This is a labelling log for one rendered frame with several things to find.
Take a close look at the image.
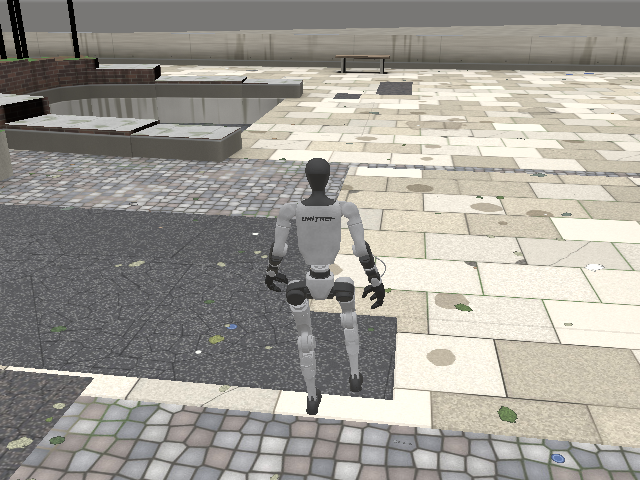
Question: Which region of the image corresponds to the right robot hand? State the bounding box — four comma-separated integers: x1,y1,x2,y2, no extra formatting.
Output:
362,283,385,309

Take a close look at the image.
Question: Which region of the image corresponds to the right robot forearm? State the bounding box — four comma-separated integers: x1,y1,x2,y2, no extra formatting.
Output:
359,241,382,287

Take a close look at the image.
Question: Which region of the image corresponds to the robot right thigh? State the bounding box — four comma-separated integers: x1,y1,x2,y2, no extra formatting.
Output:
334,277,356,329

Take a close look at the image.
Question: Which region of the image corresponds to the left robot forearm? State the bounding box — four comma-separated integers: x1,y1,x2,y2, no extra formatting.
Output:
266,242,283,277

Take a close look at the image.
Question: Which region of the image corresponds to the left robot hand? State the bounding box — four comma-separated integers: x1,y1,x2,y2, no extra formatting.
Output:
265,273,288,292

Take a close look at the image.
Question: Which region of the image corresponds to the robot right upper arm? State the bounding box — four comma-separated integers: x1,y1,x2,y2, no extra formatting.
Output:
339,201,369,257

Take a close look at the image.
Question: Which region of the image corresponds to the right robot foot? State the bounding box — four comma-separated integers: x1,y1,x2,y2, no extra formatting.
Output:
349,372,363,392

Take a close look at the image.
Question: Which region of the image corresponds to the robot left upper arm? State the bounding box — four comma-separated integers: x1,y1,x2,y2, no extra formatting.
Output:
272,202,298,257

